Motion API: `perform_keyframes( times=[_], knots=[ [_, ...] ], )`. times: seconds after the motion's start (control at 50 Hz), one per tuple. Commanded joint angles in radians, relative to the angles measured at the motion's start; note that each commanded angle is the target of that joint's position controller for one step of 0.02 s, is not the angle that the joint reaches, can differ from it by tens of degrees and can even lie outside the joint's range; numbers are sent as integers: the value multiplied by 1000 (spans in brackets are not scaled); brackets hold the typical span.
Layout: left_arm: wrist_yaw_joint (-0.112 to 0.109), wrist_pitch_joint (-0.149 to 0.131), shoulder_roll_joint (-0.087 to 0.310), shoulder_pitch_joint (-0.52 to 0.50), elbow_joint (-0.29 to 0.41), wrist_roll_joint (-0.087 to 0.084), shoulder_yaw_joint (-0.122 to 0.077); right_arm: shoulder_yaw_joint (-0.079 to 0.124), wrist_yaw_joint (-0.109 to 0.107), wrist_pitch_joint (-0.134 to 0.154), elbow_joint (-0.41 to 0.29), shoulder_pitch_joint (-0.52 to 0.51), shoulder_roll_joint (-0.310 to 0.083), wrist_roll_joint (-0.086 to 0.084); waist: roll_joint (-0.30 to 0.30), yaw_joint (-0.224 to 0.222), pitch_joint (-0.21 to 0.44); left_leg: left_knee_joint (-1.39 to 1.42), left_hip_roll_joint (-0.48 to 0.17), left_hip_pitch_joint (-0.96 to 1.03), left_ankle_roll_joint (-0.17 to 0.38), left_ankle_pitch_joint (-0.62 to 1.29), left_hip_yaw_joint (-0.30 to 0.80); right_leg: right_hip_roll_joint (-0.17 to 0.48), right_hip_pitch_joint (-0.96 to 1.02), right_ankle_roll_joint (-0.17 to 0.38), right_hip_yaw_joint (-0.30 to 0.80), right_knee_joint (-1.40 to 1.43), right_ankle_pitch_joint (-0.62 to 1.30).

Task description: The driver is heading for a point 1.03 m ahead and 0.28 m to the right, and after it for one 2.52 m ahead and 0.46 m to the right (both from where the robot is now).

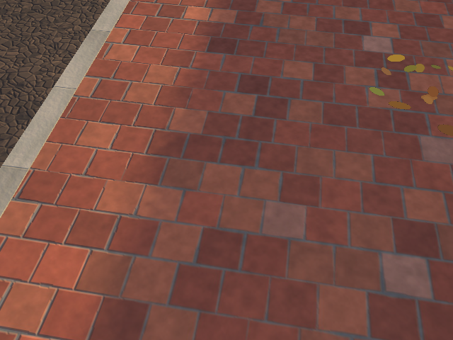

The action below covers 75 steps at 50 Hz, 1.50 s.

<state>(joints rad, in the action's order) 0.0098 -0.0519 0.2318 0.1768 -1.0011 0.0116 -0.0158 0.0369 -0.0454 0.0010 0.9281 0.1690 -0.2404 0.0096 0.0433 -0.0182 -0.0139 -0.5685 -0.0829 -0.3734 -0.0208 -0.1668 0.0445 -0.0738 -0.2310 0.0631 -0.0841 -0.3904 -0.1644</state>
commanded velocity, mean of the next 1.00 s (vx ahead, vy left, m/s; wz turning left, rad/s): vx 0.02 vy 0.00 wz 0.00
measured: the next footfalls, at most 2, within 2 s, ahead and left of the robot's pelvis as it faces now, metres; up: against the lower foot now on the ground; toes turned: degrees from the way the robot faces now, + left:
left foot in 0.02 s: +0.10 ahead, +0.14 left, +0.00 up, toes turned +0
right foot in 1.74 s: +0.51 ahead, -0.06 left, +0.00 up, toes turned -9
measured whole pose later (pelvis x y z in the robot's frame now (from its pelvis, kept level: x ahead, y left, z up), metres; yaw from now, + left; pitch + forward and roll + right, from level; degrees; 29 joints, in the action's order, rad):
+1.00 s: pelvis +0.05 +0.02 +0.00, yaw +0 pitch -2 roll +0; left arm -0.04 0.00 0.19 0.25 -1.13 0.00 -0.02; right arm 0.04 -0.04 -0.01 1.11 0.20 -0.20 0.00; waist 0.00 0.00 -0.04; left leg -0.48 -0.01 -0.22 0.00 -0.24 0.00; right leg 0.01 -0.16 0.01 -0.05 -0.48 -0.29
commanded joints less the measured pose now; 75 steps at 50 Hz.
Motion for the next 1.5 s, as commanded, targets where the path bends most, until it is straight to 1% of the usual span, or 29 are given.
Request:
perform_keyframes(
  times=[0.02, 0.04, 0.06, 0.08, 0.1, 0.16, 0.22, 0.4, 0.96, 0.98, 1.0, 1.04, 1.08, 1.1, 1.12, 1.14, 1.16, 1.2, 1.24, 1.26, 1.28, 1.3, 1.32, 1.34, 1.36, 1.38, 1.4, 1.42, 1.5],
  knots=[
    [-7, -3, 83, -1, 31, -2, -4, 31, -8, 2, -19, 81, -131, 16, -38, 36, 6, 162, -55, 261, 40, 188, 51, 170, -166, 33, 154, 82, -210],
    [-7, -4, 85, 91, 21, 4, -9, 45, -11, 3, -17, 46, -202, 1, 88, -46, -4, 148, -82, 234, 82, 182, 84, 91, -167, -1, 95, 57, -205],
    [-15, 5, 79, 78, 15, 6, -6, 38, -2, 5, 0, 38, -145, -6, 118, -30, 11, 179, -52, 137, 85, 1, 69, 78, -55, -22, 54, 40, -147],
    [-22, 15, 101, 44, 18, 3, -11, 30, 5, 11, 3, 29, -103, -3, 86, -13, -8, 194, -23, 99, 65, -54, 53, 80, -22, -28, 54, 23, -112],
    [-28, 24, 102, 34, 17, -2, -11, 27, 9, 17, 6, 15, -96, 2, 67, -12, -2, 190, -11, 100, 48, -16, 41, 89, -6, -24, 58, 12, -84],
    [-33, 32, 109, 37, 6, -2, -13, 28, 11, 33, 26, 29, -99, -6, 33, -3, 37, 146, 5, 170, 44, 153, 20, 104, 9, -18, 70, -2, 11],
    [-32, 31, 106, 27, -2, -9, -15, 28, 9, 32, 44, 36, -101, -10, 4, 7, 60, 120, 9, 206, 54, 246, 12, 110, 28, -23, 69, -21, 89],
    [-40, 49, 102, 41, -42, -13, -19, 28, 8, 17, 78, 23, -93, -11, -43, 8, 44, 113, 26, 214, 62, 273, -4, 116, 60, -36, 68, -37, 146],
    [-51, 42, 58, 108, -105, -9, -15, 18, -1, -2, 157, 40, -56, -9, -44, 15, -35, 165, 51, 180, 45, 53, -24, 116, 10, -40, 72, 19, -32],
    [-52, 43, 51, 132, -117, -10, -14, 15, -2, -3, 168, 60, -46, -9, -49, 14, -12, 162, 65, 187, 46, -51, -40, 109, 18, -35, 67, 27, -139],
    [-55, 46, 68, 142, -119, -18, -21, 19, -3, -5, 171, 65, -52, -15, -62, 11, -29, 131, 92, 157, 52, -215, -65, 105, 2, -18, 74, 31, -304],
    [-60, 44, 109, 158, -105, -29, -37, 23, -5, 5, 152, 44, -60, -20, -105, -5, -104, 51, 111, 24, 69, -444, -86, 168, -44, 43, 174, 84, -605],
    [-57, 23, 168, 217, -108, -39, -61, 14, 10, 35, 123, 8, -15, -24, -221, -27, -129, -170, 104, -85, 67, -304, -122, 357, -9, 145, 434, 219, -725],
    [-56, 13, 173, 215, -103, -36, -67, 16, 19, 48, 111, -10, -18, -29, -225, -28, -157, -268, 62, -130, 79, -277, -86, 430, -22, 185, 525, 260, -702],
    [-53, 3, 159, 202, -90, -28, -65, 21, 26, 57, 103, -19, -28, -35, -203, -22, -162, -346, 34, -182, 90, -329, -58, 451, -5, 194, 549, 271, -653],
    [-49, -7, 154, 178, -77, -30, -66, 20, 31, 65, 95, -12, -25, -42, -196, -7, -166, -342, 5, -217, 102, -362, -32, 452, 17, 182, 534, 261, -598],
    [-46, -13, 144, 153, -62, -40, -65, 22, 35, 73, 91, -9, -32, -46, -180, 6, -156, -257, -8, -194, 110, -358, -31, 422, 32, 150, 471, 246, -524],
    [-39, -9, 153, 102, -45, -53, -67, 30, 37, 87, 119, 51, -23, -44, -154, 53, -116, -14, 53, 50, 105, -227, -127, 306, -57, 90, 283, 178, -390],
    [-33, -1, 146, 110, -38, -51, -65, 46, 39, 81, 198, 229, -25, -36, -114, 107, -61, 65, 126, 329, 75, -89, -179, 225, -191, 70, 183, 30, -321],
    [-29, -8, 102, 83, -24, -44, -52, 58, 36, 81, 217, 337, -60, -34, 12, 150, -32, 150, 21, 446, 107, -154, -9, 163, -286, 28, 100, -211, -203],
    [-28, -24, 24, 77, 14, -34, -34, 84, 36, 85, 222, 461, -190, -35, 298, 168, 22, 334, -236, 573, 238, -270, 442, 49, -493, -34, -11, -579, -297],
    [-27, -40, 33, 39, 38, -51, -37, 62, 46, 105, 224, 455, -155, -14, 228, 149, 15, 416, -335, 522, 325, -426, 691, 60, -594, -16, 130, -806, -394],
    [-19, -53, 57, 13, 53, -71, -41, 44, 48, 121, 195, 353, -110, -15, 114, 102, -69, 410, -326, 483, 304, -465, 618, 123, -691, 16, 172, -896, -307],
    [-14, -61, 71, 15, 49, -69, -43, 30, 55, 128, 167, 276, -80, -16, 58, 73, -92, 408, -277, 447, 263, -393, 488, 162, -699, 33, 163, -896, -197],
    [-14, -66, 82, 18, 43, -54, -50, 22, 62, 128, 148, 225, -75, -15, 25, 50, -96, 418, -238, 410, 231, -266, 383, 189, -670, 37, 157, -840, -111],
    [-13, -64, 103, 14, 38, -41, -62, 11, 64, 123, 140, 209, -45, -12, 14, 38, -94, 426, -186, 383, 193, -128, 272, 206, -616, 37, 146, -776, -55],
    [-7, -58, 88, 24, 35, -41, -62, 8, 61, 117, 144, 231, -45, -8, 55, 33, -84, 429, -170, 359, 185, -29, 209, 212, -565, 26, 132, -726, -26],
    [-3, -52, 77, 14, 34, -37, -62, 5, 56, 114, 150, 264, -41, -7, 47, 39, -80, 430, -149, 362, 186, 77, 158, 208, -551, 10, 111, -695, -4],
    [5, -38, 29, -153, 99, -34, -46, 10, 29, 103, 142, 298, -87, -1, 17, 60, -107, 453, -125, 340, 191, 224, 44, 181, -549, -30, 69, -442, 119]
  ],
)
Keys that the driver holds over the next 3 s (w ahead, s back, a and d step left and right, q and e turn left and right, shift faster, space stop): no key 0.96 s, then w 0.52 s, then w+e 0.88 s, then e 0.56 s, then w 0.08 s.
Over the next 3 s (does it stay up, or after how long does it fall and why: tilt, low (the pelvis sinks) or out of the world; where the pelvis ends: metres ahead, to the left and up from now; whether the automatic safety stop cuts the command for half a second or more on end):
stays up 0.84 -0.10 0.00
